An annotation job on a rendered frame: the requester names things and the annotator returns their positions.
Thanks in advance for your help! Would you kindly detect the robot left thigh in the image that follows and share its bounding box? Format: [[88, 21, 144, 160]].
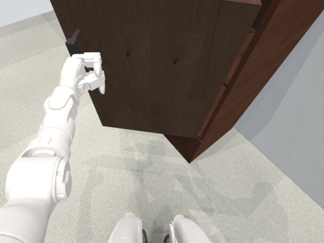
[[107, 216, 143, 243]]

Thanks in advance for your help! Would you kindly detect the left robot upper arm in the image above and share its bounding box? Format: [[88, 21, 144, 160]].
[[0, 156, 72, 243]]

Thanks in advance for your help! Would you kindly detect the robot left hand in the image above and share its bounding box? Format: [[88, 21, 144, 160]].
[[59, 53, 105, 98]]

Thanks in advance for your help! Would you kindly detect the robot thigh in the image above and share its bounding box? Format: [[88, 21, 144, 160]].
[[107, 216, 143, 243], [168, 218, 212, 243]]

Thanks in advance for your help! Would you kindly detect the robot right thigh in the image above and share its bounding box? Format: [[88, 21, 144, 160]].
[[168, 218, 212, 243]]

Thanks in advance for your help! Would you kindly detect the left robot forearm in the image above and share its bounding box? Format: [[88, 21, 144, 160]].
[[5, 86, 79, 201]]

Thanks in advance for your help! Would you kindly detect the handle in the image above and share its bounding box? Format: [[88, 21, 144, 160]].
[[65, 29, 93, 72]]

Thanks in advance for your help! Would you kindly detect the cupboard door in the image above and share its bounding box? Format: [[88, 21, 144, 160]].
[[50, 0, 262, 138]]

